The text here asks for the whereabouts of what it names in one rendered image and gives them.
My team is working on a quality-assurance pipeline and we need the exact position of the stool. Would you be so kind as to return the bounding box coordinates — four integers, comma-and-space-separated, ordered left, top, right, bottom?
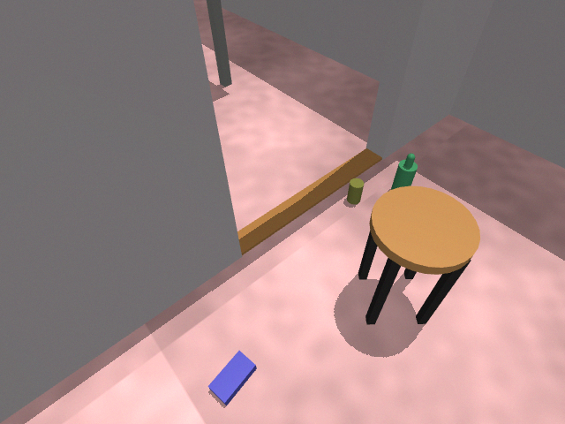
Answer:
358, 186, 480, 324

